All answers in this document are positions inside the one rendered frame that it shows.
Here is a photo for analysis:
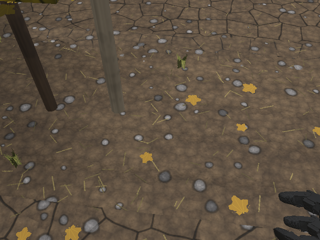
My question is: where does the right robot hand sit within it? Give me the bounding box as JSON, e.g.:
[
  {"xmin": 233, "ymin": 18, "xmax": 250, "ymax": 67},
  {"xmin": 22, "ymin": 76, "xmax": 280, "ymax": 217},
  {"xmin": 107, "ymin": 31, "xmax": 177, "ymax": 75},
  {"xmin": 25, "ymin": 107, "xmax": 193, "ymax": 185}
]
[{"xmin": 273, "ymin": 190, "xmax": 320, "ymax": 240}]

